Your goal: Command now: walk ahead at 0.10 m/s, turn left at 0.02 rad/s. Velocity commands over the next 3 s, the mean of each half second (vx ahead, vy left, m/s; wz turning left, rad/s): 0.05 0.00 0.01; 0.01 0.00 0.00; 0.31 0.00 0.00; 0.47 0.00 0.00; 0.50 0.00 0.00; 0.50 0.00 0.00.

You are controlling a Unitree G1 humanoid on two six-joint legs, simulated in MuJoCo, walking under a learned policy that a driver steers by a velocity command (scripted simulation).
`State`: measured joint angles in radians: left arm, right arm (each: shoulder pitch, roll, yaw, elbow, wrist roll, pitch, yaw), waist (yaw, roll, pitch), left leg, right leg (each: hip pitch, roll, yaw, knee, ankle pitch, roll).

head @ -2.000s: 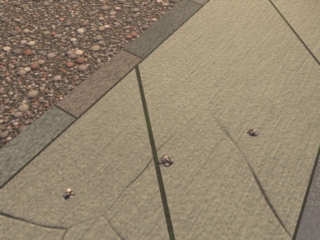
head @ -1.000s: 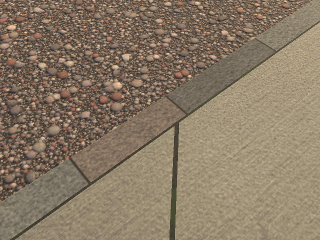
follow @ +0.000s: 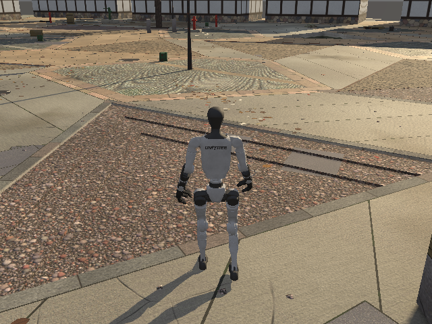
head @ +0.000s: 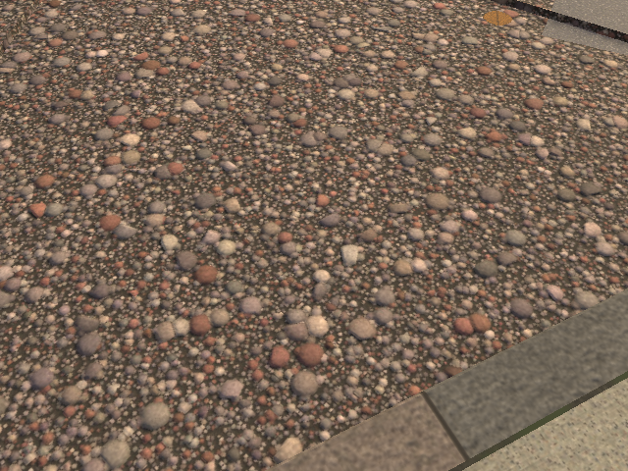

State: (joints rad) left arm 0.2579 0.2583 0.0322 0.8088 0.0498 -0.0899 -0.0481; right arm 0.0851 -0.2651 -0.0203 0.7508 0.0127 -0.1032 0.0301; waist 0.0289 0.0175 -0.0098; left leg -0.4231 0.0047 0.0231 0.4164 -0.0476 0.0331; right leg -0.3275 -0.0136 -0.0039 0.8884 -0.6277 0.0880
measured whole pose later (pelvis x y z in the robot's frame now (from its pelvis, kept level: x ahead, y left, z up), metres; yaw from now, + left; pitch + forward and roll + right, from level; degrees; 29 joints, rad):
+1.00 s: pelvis +0.07 -0.02 +0.00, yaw +0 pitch -1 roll +1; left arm 0.15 0.31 0.06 0.92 0.00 -0.07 -0.07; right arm 0.08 -0.30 -0.06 0.90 0.00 -0.07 0.05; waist 0.00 0.00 0.04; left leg -0.28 0.01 0.02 0.52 -0.23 -0.01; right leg -0.13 -0.02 -0.02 0.52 -0.38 0.00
